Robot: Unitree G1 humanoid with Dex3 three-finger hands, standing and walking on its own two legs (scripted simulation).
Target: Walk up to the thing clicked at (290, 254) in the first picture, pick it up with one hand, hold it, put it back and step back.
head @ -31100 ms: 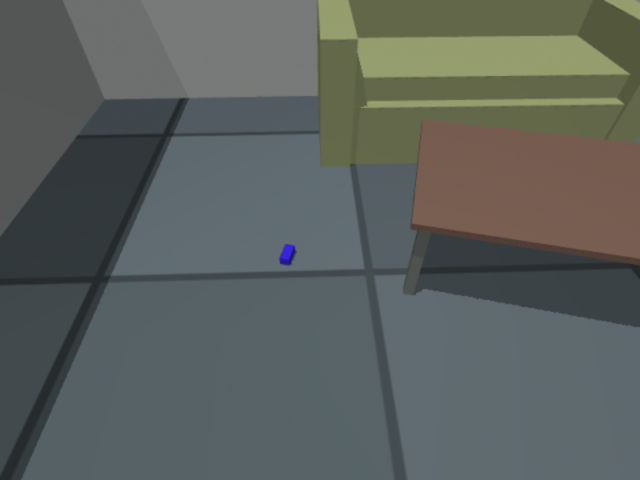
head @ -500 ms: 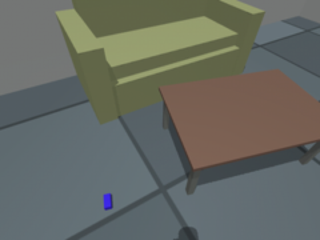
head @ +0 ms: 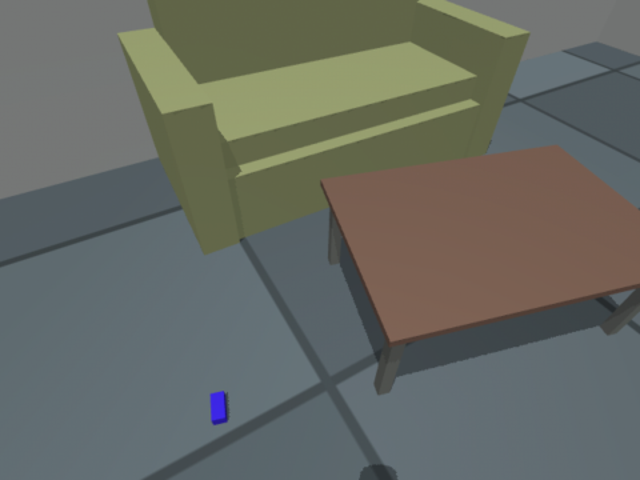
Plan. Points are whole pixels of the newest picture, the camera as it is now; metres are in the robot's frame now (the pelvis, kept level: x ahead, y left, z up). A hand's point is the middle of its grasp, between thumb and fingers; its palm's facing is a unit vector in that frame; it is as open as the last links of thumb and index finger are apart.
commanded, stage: stand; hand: left
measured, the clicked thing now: (218, 407) +0.53 +0.32 -0.76
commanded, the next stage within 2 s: none
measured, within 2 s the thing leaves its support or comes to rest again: neither
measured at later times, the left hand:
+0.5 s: hand out of the picture +0.04 +0.26 -0.16, palm faces -0.04 -0.94 -0.34, open 7.4 cm
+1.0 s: hand out of the picture +0.07 +0.25 -0.16, palm faces -0.03 -0.94 -0.33, open 7.4 cm
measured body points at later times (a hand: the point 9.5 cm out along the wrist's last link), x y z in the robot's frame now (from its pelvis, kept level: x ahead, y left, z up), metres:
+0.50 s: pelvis +0.00 +0.00 +0.00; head +0.01 +0.01 +0.45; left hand +0.04 +0.30 -0.14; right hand +0.06 -0.30 -0.13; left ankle +0.05 +0.12 -0.74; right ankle -0.06 -0.15 -0.74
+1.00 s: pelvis +0.00 +0.00 +0.00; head +0.00 +0.01 +0.45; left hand +0.07 +0.30 -0.14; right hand +0.08 -0.31 -0.13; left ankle +0.05 +0.12 -0.74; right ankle -0.06 -0.15 -0.74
